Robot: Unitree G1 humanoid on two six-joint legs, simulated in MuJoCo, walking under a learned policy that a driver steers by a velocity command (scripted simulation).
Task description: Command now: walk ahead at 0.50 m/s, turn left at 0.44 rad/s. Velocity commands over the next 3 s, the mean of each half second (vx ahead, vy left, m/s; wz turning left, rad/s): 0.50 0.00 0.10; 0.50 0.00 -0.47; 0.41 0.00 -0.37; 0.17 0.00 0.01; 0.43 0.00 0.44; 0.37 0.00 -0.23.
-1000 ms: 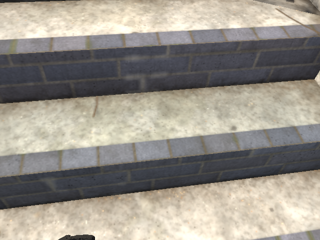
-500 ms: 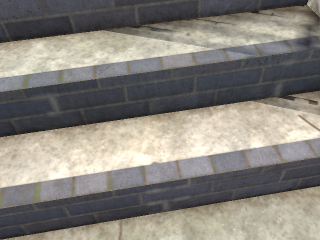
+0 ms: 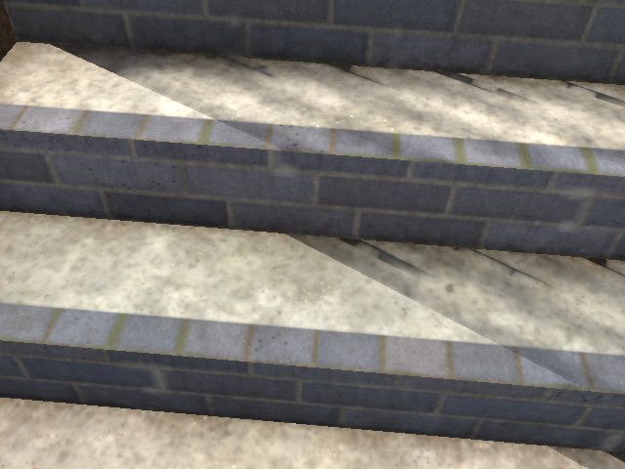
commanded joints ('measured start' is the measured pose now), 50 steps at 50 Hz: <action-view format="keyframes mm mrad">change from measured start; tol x64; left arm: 1 129 -75 -6 168 15 -58 -12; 50 0 233 92 -127 -16 75 -27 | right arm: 1 -96 158 82 -177 20 22 -5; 50 -161 -32 18 -209 -8 -76 39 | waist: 1 -50 4 124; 50 91 -44 -250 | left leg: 1 -436 57 -93 331 -100 21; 11 -916 128 48 228 -467 23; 17 310 44 358 -510 -396 34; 21 647 473 -819 -1478 -695 105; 40 575 351 300 -1880 -115 0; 45 829 422 397 -1342 1724 32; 50 -232 67 -42 342 8 -94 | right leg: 1 197 -259 530 -704 -50 -131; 13 619 -224 121 -1158 188 -104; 18 667 -225 58 -629 1862 -126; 21 64 124 387 656 402 3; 33 -808 122 306 1365 281 -98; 44 -59 119 -141 273 1 -141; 50 469 -141 1256 -876 -468 -284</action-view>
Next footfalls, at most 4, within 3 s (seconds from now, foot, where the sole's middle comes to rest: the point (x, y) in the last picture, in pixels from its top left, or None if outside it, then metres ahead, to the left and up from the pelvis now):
0.36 left None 0.39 0.21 -0.50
0.92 right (300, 299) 0.64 0.03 -0.31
1.38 left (260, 96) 0.95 0.10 -0.12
1.88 right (384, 110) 0.91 -0.12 -0.12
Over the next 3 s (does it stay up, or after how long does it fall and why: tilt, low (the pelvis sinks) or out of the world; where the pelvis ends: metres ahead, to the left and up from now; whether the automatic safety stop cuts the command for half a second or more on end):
stays up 1.38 -0.01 0.98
